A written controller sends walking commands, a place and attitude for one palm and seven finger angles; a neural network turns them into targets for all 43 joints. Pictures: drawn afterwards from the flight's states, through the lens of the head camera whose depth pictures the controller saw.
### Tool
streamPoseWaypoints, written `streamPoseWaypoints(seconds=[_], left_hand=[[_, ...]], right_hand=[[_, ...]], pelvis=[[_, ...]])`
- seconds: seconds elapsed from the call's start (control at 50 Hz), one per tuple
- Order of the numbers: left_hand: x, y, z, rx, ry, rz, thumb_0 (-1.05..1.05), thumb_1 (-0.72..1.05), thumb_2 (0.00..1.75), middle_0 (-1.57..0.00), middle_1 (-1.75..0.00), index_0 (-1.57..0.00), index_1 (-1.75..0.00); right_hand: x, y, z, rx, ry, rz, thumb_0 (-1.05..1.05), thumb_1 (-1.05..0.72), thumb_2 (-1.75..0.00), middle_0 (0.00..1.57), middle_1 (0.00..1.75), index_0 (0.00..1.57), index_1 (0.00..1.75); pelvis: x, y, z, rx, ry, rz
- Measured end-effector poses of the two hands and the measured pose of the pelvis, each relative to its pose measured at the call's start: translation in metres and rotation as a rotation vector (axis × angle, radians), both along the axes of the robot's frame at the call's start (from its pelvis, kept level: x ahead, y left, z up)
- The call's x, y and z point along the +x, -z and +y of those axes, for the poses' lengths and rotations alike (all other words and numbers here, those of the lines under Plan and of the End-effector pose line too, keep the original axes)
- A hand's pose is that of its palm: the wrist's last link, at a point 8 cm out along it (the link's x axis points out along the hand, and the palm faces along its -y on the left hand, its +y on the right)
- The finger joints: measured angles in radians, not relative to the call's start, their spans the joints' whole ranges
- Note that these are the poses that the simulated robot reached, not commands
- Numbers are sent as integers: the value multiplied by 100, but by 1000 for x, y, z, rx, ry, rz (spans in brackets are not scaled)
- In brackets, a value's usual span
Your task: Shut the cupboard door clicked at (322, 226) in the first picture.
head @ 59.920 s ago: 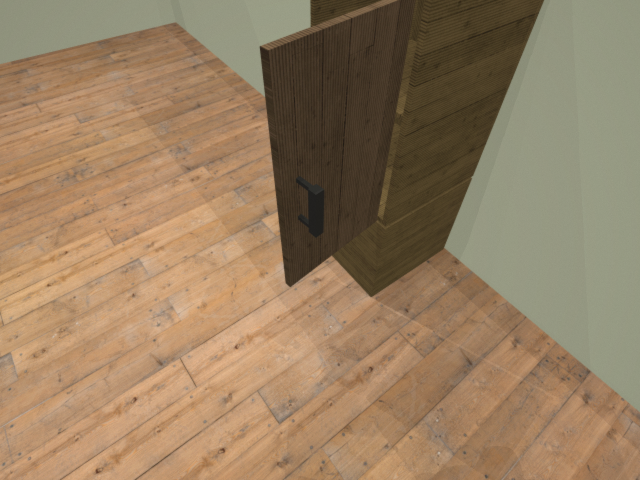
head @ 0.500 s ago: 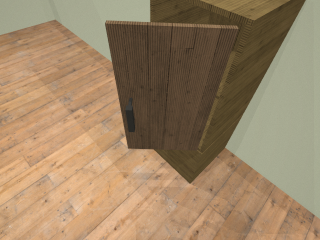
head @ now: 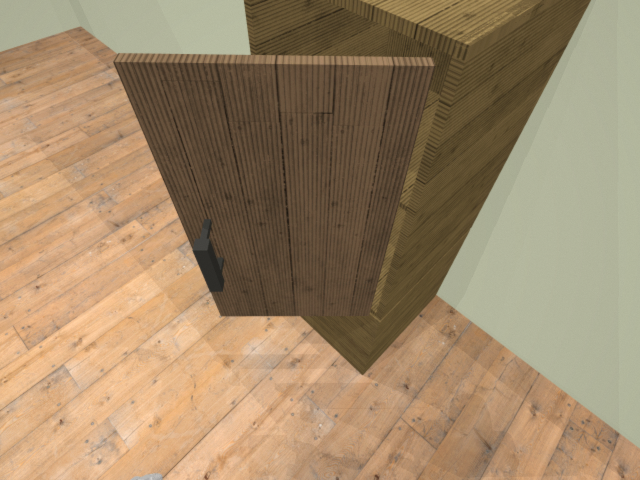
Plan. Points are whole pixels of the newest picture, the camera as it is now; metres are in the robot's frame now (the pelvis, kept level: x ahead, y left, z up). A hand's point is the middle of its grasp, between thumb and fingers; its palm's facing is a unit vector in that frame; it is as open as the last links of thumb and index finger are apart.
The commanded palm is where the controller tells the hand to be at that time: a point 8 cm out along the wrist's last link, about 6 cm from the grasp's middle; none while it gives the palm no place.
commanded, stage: come to a stop and stand still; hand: left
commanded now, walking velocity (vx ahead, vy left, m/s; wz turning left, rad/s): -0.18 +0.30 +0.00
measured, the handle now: (211, 256) +0.45 +0.19 -0.05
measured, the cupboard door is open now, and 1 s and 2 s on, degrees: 45 45 45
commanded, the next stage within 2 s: look again from close up in 1.02 s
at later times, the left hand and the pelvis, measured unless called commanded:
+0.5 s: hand out of the picture +0.08 +0.19 -0.16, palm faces +0.04 -0.97 -0.24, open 7.3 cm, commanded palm none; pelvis +0.02 -0.01 +0.01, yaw -1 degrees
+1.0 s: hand out of the picture +0.00 +0.14 -0.16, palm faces -0.04 -0.97 -0.23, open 7.3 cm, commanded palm none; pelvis -0.02 -0.04 +0.01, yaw -1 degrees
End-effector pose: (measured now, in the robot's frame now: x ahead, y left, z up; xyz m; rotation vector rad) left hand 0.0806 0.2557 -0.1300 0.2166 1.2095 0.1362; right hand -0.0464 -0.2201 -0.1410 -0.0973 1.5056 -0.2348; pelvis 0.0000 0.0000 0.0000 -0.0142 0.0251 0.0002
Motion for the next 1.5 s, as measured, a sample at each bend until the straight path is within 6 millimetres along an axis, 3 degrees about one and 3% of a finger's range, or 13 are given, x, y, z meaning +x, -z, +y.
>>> streamPoseWaypoints(seconds=[0.1,0.18,0.3,0.44,0.52,0.58,0.64,0.86,0.98,1.1,1.22,1.38,1.5], left_hand=[[16,-1,-26,2,-17,-18,1,92,90,-19,-30,-20,-30],[16,6,-44,-37,-15,19,0,91,90,-20,-30,-20,-30],[10,19,-36,-63,-58,51,0,93,89,-20,-30,-20,-30],[-2,5,-21,-24,-74,83,0,92,89,-20,-30,-20,-30],[-12,-3,-21,6,-68,75,0,92,90,-20,-30,-20,-30],[-22,3,-22,43,-40,45,0,91,90,-20,-30,-20,-30],[-32,-1,-27,51,-13,59,1,91,90,-20,-30,-20,-30],[-60,-10,-57,15,12,45,1,91,90,-20,-30,-20,-30],[-79,-8,-62,1,0,103,1,91,89,-20,-30,-20,-30],[-93,-6,-68,-12,-19,163,1,91,90,-20,-30,-20,-30],[-98,-3,-77,-30,-33,196,1,91,90,-20,-30,-20,-30],[-89,0,-88,-54,-45,192,1,91,90,-20,-30,-20,-30],[-82,0,-87,-52,-52,183,1,91,90,-20,-30,-20,-30]], right_hand=[[44,2,-36,-38,-35,-22,1,-91,-89,21,30,21,30],[90,-6,-45,-67,-64,-118,1,-91,-90,20,30,20,30],[138,-18,-30,-80,-108,-225,0,-91,-90,20,30,20,30],[156,-23,-7,-28,-139,-281,0,-91,-89,20,30,20,30],[153,-19,-8,1,-132,-297,0,-92,-89,21,30,21,30],[151,-8,-16,21,-120,-340,0,-91,-89,21,30,21,30],[140,-3,-21,30,-102,-371,0,-91,-89,21,30,21,30],[56,2,-41,37,-74,-241,0,-92,-89,20,30,20,30],[5,0,-44,38,-52,-109,0,-91,-90,20,30,20,30],[-23,-3,-39,54,-35,-13,1,-91,-90,20,30,20,30],[-16,-5,-31,70,-36,-3,1,-91,-90,20,30,20,30],[27,-4,-28,73,-64,-83,1,-91,-90,20,30,20,30],[50,-5,-41,38,-80,-114,2,-93,-89,20,30,20,30]], pelvis=[[15,0,-12,-16,-8,-11],[23,-4,-14,-7,0,-9],[29,-3,-7,9,14,-29],[24,-13,-5,-1,7,-24],[19,-13,-9,2,11,-17],[15,0,-15,36,27,-3],[9,1,-16,30,22,-33],[-14,-7,-29,30,19,-62],[-18,-9,-35,29,17,-42],[-14,-12,-39,28,14,-33],[-8,-13,-42,27,12,-34],[1,-14,-44,26,11,-35],[8,-14,-45,28,12,-38]])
